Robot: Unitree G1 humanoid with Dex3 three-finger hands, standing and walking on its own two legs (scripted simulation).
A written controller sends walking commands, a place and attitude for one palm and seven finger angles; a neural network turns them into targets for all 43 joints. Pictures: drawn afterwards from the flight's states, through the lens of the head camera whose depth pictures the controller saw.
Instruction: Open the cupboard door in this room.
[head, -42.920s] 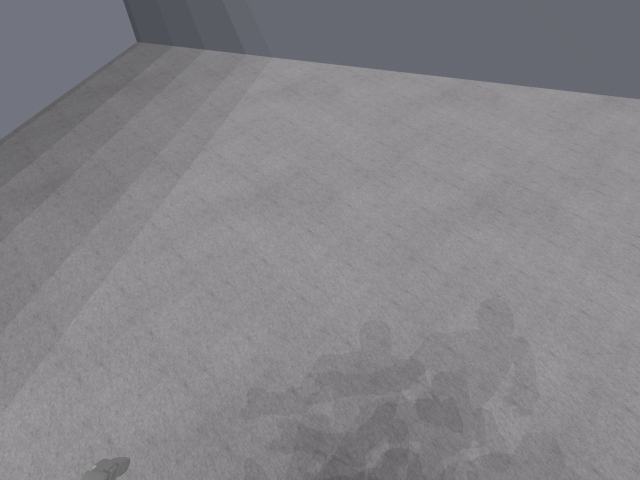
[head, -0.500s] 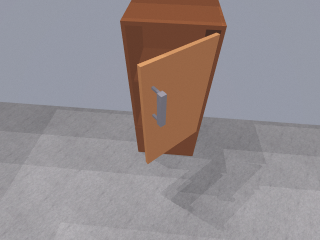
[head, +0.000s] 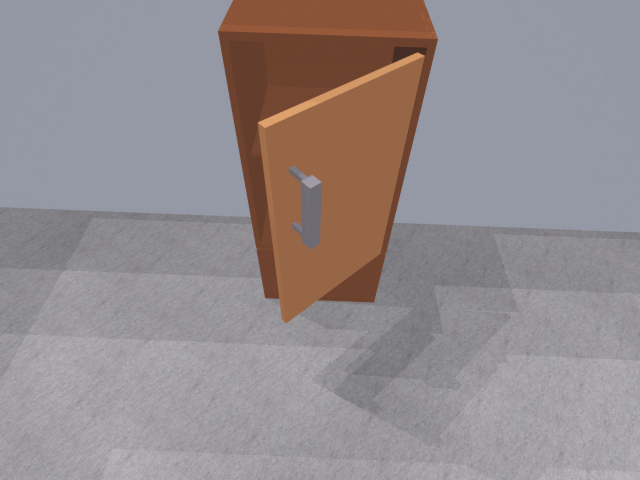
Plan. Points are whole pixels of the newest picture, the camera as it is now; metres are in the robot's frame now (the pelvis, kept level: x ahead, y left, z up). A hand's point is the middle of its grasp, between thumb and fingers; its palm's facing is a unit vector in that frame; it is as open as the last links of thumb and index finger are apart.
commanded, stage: walk to a spot facing it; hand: left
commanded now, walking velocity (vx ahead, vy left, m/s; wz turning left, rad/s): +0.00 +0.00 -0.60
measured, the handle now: (303, 208) +0.55 +0.07 -0.02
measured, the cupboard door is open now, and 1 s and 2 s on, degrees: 43 43 43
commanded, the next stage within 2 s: none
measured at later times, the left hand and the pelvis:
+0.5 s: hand out of the picture +0.09 +0.17 -0.15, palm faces -0.17 -0.93 -0.32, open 7.4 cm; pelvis -0.03 -0.03 +0.00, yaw -16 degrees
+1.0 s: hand (232, 461) +0.17 +0.14 -0.17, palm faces -0.45 -0.87 -0.23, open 7.4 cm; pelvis +0.01 -0.01 +0.00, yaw -32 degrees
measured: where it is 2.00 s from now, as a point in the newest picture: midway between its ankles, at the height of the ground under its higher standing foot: outside the picture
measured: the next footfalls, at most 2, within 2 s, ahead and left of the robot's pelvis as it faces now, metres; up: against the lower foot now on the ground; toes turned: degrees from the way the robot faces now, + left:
left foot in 0.86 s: +0.10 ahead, +0.09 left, +0.00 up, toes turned -29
right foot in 1.16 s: -0.03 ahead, -0.17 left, +0.00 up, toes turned -42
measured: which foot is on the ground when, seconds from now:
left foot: down 0.00-0.36, up 0.38-0.84, down 0.86-1.00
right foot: down 0.00-0.84, up 0.86-1.00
